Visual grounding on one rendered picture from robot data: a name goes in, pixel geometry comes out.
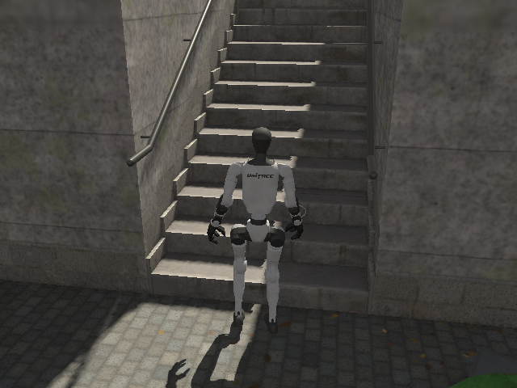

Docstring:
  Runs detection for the robot left foot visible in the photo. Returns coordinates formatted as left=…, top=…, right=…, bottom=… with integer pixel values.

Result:
left=233, top=309, right=245, bottom=327

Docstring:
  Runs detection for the robot right forearm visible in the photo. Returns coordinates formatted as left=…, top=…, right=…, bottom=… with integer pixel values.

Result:
left=288, top=197, right=302, bottom=226

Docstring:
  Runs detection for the right robot thigh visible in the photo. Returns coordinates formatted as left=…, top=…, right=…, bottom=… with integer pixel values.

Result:
left=264, top=226, right=285, bottom=283

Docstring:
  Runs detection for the left robot upper arm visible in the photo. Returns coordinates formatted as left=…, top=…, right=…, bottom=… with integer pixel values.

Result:
left=221, top=162, right=244, bottom=207

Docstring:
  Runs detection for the robot left forearm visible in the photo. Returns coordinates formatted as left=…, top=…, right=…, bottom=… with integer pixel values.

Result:
left=211, top=194, right=229, bottom=227

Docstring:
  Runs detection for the right robot upper arm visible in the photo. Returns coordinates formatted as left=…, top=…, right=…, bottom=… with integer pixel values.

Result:
left=277, top=163, right=297, bottom=208

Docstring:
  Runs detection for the robot right hand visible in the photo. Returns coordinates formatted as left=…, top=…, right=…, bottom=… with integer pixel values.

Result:
left=285, top=223, right=304, bottom=240

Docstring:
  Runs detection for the robot left hand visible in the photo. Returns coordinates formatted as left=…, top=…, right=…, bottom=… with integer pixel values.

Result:
left=207, top=222, right=225, bottom=244

